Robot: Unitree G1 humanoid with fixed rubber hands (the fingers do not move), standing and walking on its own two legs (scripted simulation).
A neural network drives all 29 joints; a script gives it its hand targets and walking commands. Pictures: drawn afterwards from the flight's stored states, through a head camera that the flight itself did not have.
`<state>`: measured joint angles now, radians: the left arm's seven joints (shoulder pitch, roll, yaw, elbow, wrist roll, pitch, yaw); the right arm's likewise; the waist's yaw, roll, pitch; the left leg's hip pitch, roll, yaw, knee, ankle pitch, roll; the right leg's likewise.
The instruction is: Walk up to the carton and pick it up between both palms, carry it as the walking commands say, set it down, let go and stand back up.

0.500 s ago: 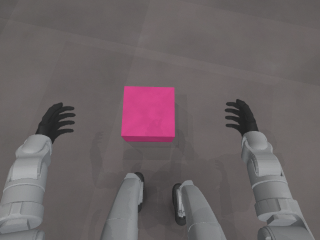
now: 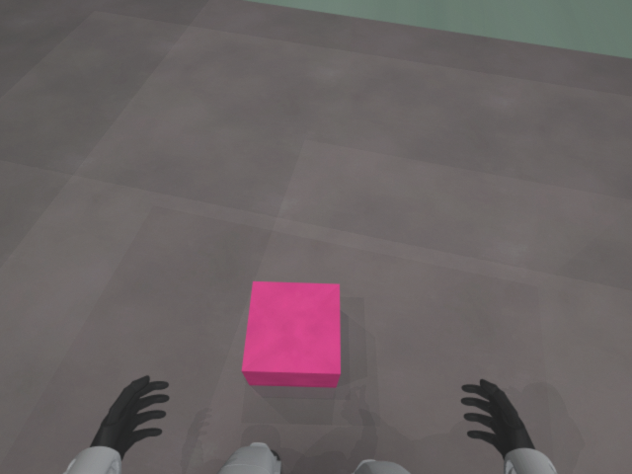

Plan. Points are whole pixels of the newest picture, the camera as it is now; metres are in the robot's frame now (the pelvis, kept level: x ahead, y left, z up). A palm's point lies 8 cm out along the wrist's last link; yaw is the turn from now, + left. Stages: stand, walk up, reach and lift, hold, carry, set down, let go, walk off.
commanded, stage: let go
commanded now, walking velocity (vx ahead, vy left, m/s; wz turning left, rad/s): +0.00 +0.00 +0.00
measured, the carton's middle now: (294, 334) +0.50 +0.07 -0.67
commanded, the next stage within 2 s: stand in 0.38 s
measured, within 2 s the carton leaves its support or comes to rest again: neither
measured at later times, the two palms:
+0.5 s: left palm (110, 431) +0.17 +0.26 -0.06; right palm (520, 436) +0.18 -0.24 -0.07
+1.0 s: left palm (107, 407) +0.19 +0.27 -0.05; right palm (533, 409) +0.21 -0.25 -0.05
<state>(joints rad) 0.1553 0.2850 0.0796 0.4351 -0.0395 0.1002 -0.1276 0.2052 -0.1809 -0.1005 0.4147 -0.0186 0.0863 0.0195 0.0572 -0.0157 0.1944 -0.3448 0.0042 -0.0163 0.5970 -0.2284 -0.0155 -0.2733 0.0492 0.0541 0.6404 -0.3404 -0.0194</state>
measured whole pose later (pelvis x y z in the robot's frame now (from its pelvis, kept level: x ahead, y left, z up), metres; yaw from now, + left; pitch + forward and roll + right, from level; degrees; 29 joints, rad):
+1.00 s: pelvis +0.04 +0.00 +0.00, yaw +0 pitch -2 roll +1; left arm 0.17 0.28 0.06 0.53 0.02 0.02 0.00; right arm 0.23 -0.25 -0.09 0.49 -0.04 0.02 0.01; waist 0.06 -0.02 0.02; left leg -0.26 0.00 -0.01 0.56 -0.27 -0.02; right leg -0.19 0.04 0.06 0.60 -0.38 -0.02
